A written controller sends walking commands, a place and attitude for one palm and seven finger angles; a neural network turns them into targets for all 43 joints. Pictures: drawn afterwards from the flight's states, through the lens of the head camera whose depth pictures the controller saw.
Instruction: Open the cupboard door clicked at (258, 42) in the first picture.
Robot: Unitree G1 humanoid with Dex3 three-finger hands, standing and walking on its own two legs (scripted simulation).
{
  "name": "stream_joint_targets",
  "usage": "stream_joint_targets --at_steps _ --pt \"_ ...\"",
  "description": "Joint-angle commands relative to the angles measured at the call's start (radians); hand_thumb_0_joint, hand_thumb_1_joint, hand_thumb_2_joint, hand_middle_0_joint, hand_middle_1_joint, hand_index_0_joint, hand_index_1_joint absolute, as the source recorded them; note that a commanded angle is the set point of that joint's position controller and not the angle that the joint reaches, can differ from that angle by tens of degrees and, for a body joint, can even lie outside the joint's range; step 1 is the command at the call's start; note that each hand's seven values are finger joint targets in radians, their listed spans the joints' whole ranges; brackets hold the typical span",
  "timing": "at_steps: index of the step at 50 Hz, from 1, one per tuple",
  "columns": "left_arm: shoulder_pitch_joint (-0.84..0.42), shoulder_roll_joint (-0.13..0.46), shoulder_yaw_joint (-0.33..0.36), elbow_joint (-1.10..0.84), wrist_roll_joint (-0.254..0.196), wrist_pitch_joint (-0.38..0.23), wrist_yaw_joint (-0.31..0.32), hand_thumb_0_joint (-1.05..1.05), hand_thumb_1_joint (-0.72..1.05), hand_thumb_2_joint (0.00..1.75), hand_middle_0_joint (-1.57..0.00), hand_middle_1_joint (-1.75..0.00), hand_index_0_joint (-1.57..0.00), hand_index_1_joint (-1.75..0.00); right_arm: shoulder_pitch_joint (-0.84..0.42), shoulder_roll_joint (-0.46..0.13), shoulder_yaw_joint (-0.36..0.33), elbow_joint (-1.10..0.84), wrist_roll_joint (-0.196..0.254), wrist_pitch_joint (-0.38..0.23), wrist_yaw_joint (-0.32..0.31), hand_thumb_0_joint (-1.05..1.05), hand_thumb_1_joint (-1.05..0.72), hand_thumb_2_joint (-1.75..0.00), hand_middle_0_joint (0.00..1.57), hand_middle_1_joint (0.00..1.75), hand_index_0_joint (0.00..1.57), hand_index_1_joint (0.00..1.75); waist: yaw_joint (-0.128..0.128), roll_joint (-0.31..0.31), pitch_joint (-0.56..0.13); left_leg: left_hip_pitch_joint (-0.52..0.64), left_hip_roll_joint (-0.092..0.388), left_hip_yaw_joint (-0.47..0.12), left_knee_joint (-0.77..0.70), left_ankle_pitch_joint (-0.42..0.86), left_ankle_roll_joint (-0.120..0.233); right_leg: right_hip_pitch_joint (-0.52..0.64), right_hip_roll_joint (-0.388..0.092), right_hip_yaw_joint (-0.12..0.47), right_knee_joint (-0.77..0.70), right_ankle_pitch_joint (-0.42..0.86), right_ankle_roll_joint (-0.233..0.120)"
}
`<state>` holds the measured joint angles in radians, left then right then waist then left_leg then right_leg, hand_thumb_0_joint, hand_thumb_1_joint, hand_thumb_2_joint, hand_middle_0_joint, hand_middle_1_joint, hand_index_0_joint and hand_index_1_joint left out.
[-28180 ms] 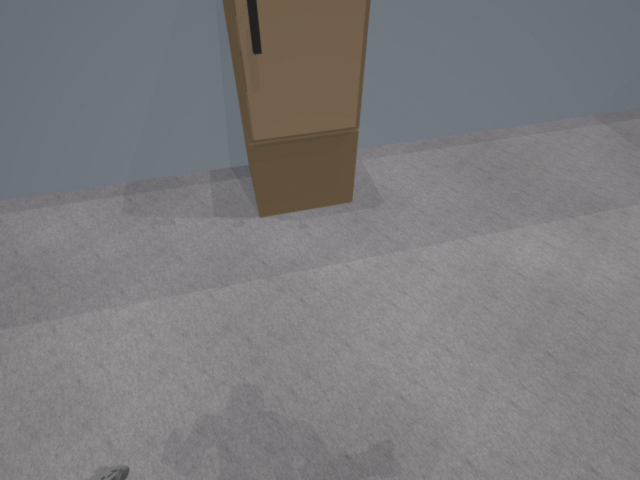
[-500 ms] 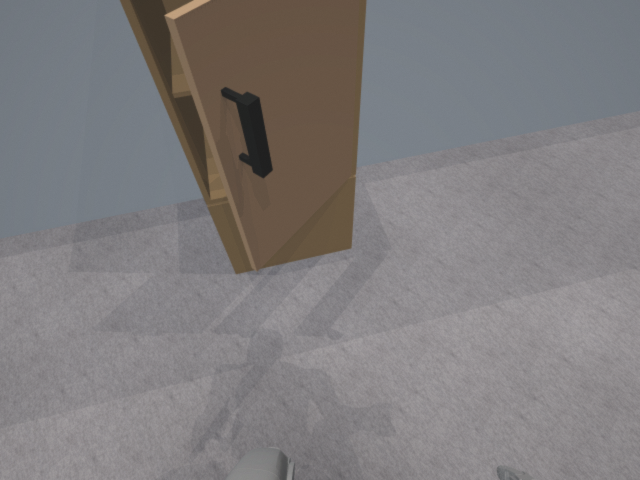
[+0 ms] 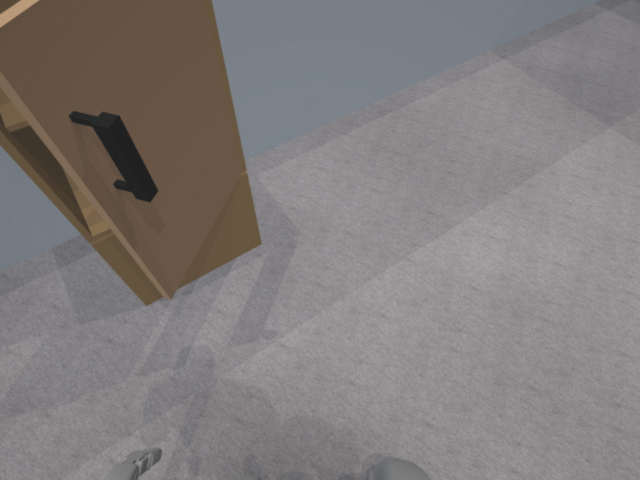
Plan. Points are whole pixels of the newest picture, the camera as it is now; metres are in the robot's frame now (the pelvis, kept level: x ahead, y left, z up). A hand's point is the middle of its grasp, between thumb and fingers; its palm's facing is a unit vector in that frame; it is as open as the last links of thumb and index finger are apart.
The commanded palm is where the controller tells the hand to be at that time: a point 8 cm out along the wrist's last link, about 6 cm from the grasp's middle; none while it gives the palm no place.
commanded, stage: walk to a spot facing it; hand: left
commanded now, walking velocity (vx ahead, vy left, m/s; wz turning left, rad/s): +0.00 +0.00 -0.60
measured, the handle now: (115, 158) +0.49 +0.33 +0.06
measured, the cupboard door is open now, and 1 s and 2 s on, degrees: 39 39 39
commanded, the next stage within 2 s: none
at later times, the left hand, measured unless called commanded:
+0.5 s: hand (210, 439) +0.17 +0.18 -0.18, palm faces -0.27 -0.95 -0.18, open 7.4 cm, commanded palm none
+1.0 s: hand (286, 391) +0.24 +0.07 -0.16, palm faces -0.55 -0.80 -0.22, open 7.3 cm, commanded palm none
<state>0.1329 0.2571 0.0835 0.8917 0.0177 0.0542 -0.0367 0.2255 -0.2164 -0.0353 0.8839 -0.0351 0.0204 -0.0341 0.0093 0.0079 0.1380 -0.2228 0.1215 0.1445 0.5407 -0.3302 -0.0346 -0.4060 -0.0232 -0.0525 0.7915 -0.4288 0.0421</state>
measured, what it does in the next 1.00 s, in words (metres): walks ahead, turning right: right foot, then left foot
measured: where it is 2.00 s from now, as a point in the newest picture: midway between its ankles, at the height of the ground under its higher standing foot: (456, 391)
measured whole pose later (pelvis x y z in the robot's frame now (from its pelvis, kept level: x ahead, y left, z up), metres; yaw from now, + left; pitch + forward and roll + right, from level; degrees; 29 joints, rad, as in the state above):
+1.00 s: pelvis +0.09 -0.06 +0.00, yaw -36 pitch +1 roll +0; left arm 0.25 0.19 0.07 0.96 0.02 -0.03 -0.01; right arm 0.22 -0.24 -0.07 0.94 -0.03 0.03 0.00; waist -0.01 0.01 0.08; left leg -0.51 0.10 0.06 1.00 -0.36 -0.08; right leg -0.15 0.02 -0.01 0.45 -0.32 -0.04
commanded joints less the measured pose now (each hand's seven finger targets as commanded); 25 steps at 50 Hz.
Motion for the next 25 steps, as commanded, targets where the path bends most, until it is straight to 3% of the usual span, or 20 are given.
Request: stream_joint_targets --at_steps 1,2,3,4,5,7,9,12,16,17,19,20,21,22,23,24,25 --pt "0.144 0.107 0.020 -0.036 0.004 -0.043 0.009 0.00 0.90 0.90 -0.20 -0.30 -0.20 -0.30 0.021 -0.192 -0.059 -0.060 0.018 -0.012 0.007 0.00 -0.90 -0.90 0.20 0.30 0.20 0.30 0.049 0.051 -0.244 -0.019 0.139 -0.019 0.169 0.440 0.041 0.366 -0.020 0.022 -0.371 0.371 -0.062" --pt "0.203 0.232 0.048 -0.016 0.015 -0.055 0.029 0.00 0.90 0.90 -0.20 -0.30 -0.20 -0.30 0.001 -0.104 -0.039 -0.098 0.028 -0.011 0.011 0.00 -0.90 -0.90 0.20 0.30 0.20 0.30 0.075 -0.318 -0.256 -0.329 -0.018 0.067 0.429 -0.130 -0.027 0.557 -0.310 0.415 -0.427 0.763 -0.178" --pt "0.240 0.266 0.049 -0.004 -0.004 -0.050 0.042 0.00 0.90 0.90 -0.20 -0.30 -0.20 -0.30 -0.031 -0.130 -0.038 -0.109 0.028 0.001 0.003 0.00 -0.90 -0.90 0.20 0.30 0.20 0.30 0.101 -0.303 -0.250 -0.372 -0.046 -0.085 0.567 -0.345 -0.030 0.490 -0.392 0.458 -0.404 0.894 -0.272" --pt "0.207 0.225 0.050 -0.010 0.003 -0.045 0.055 0.00 0.90 0.90 -0.20 -0.30 -0.20 -0.30 -0.055 -0.114 -0.040 -0.094 0.028 0.006 -0.004 0.00 -0.90 -0.90 0.20 0.30 0.20 0.30 0.086 -0.315 -0.244 -0.401 -0.038 -0.148 0.645 -0.310 -0.023 0.454 -0.323 0.471 -0.400 0.769 -0.284" --pt "0.144 0.189 0.040 -0.023 0.001 -0.039 0.060 0.00 0.90 0.90 -0.20 -0.30 -0.20 -0.30 -0.063 -0.124 -0.044 -0.082 0.028 0.009 -0.003 0.00 -0.90 -0.90 0.20 0.30 0.20 0.30 0.060 -0.279 -0.201 -0.420 -0.025 -0.167 0.673 -0.230 -0.028 0.423 -0.276 0.423 -0.393 0.704 -0.267" --pt "0.067 0.153 0.029 -0.050 0.001 -0.037 0.065 0.00 0.90 0.90 -0.20 -0.30 -0.20 -0.30 -0.041 -0.105 -0.040 -0.054 0.026 0.014 0.006 0.00 -0.90 -0.90 0.20 0.30 0.20 0.30 0.013 -0.158 -0.191 -0.352 -0.024 -0.151 0.632 -0.130 -0.040 0.342 -0.214 0.333 -0.394 0.646 -0.234" --pt "0.046 0.151 0.026 -0.056 0.005 -0.039 0.064 0.00 0.90 0.90 -0.20 -0.30 -0.20 -0.30 -0.016 -0.091 -0.040 -0.038 0.023 0.022 0.009 0.00 -0.90 -0.90 0.20 0.30 0.20 0.30 -0.007 -0.139 -0.176 -0.299 -0.040 -0.138 0.574 -0.100 -0.044 0.270 -0.194 0.320 -0.415 0.581 -0.225" --pt "0.044 0.161 0.030 -0.057 0.009 -0.037 0.057 0.00 0.90 0.90 -0.20 -0.30 -0.20 -0.30 -0.017 -0.082 -0.043 -0.041 0.024 0.021 0.011 0.00 -0.90 -0.90 0.20 0.30 0.20 0.30 -0.006 -0.132 -0.152 -0.258 -0.066 -0.128 0.467 -0.089 -0.040 0.226 -0.175 0.353 -0.442 0.464 -0.227" --pt "0.042 0.161 0.037 -0.058 0.013 -0.035 0.053 0.00 0.90 0.90 -0.20 -0.30 -0.20 -0.30 -0.017 -0.077 -0.041 -0.055 0.031 0.002 0.006 0.00 -0.90 -0.90 0.20 0.30 0.20 0.30 -0.006 -0.163 -0.161 -0.179 -0.091 -0.129 0.261 -0.110 -0.026 0.213 -0.168 0.417 -0.412 0.484 -0.231" --pt "0.024 0.162 0.039 -0.063 0.009 -0.033 0.052 0.00 0.90 0.90 -0.20 -0.30 -0.20 -0.30 0.021 -0.078 -0.039 -0.046 0.032 -0.004 0.001 0.00 -0.90 -0.90 0.20 0.30 0.20 0.30 -0.025 -0.163 -0.174 -0.132 -0.101 -0.125 0.179 -0.071 -0.023 0.198 -0.151 0.417 -0.390 0.502 -0.219" --pt "-0.011 0.137 0.033 -0.075 -0.003 -0.027 0.048 0.00 0.90 0.90 -0.20 -0.30 -0.20 -0.30 0.106 -0.093 -0.039 -0.018 0.031 -0.017 -0.007 0.00 -0.90 -0.90 0.20 0.30 0.20 0.30 -0.070 -0.115 -0.186 0.067 -0.093 -0.125 -0.055 0.084 -0.013 0.076 -0.095 0.387 -0.318 0.435 -0.148" --pt "-0.001 0.081 0.024 -0.089 -0.010 -0.021 0.044 0.00 0.90 0.90 -0.20 -0.30 -0.20 -0.30 0.132 -0.160 -0.048 -0.012 0.021 -0.029 -0.012 0.00 -0.90 -0.90 0.20 0.30 0.20 0.30 -0.072 0.067 -0.187 0.163 0.074 -0.314 -0.195 0.085 0.048 -0.064 0.018 0.302 -0.198 0.229 -0.091" --pt "0.049 0.034 0.012 -0.102 -0.012 -0.022 0.033 0.00 0.90 0.90 -0.20 -0.30 -0.20 -0.30 0.131 -0.248 -0.063 -0.036 0.010 -0.030 -0.013 0.00 -0.90 -0.90 0.20 0.30 0.20 0.30 -0.052 0.339 -0.201 0.200 0.327 -0.561 -0.276 0.180 0.160 -0.173 0.114 0.131 0.048 -0.168 -0.030" --pt "0.028 0.064 0.020 -0.109 -0.001 -0.024 0.026 0.00 0.90 0.90 -0.20 -0.30 -0.20 -0.30 0.121 -0.258 -0.059 -0.058 0.000 -0.026 -0.014 0.00 -0.90 -0.90 0.20 0.30 0.20 0.30 -0.062 0.210 -0.180 0.072 0.398 -0.605 -0.301 0.093 0.236 -0.150 0.062 0.116 0.233 -0.206 -0.021" --pt "-0.010 0.065 0.029 -0.090 0.015 -0.023 0.020 0.00 0.90 0.90 -0.20 -0.30 -0.20 -0.30 0.088 -0.221 -0.051 -0.054 -0.006 -0.033 -0.015 0.00 -0.90 -0.90 0.20 0.30 0.20 0.30 -0.044 0.184 -0.138 0.027 0.321 -0.531 -0.301 0.161 0.206 -0.154 0.048 0.122 0.331 -0.142 -0.010" --pt "0.004 0.062 0.032 -0.079 0.013 -0.022 0.012 0.00 0.90 0.90 -0.20 -0.30 -0.20 -0.30 0.045 -0.194 -0.041 -0.064 -0.003 -0.033 -0.016 0.00 -0.90 -0.90 0.20 0.30 0.20 0.30 -0.014 0.182 -0.112 0.013 0.268 -0.414 -0.276 0.244 0.179 -0.165 0.023 0.108 0.390 -0.070 0.001" --pt "0.016 0.051 0.031 -0.069 0.010 -0.019 0.006 0.00 0.90 0.90 -0.20 -0.30 -0.20 -0.30 0.023 -0.167 -0.032 -0.071 -0.001 -0.035 -0.017 0.00 -0.90 -0.90 0.20 0.30 0.20 0.30 -0.001 0.168 -0.115 0.045 0.220 -0.307 -0.248 0.353 0.159 -0.175 0.008 0.090 0.404 -0.017 0.011"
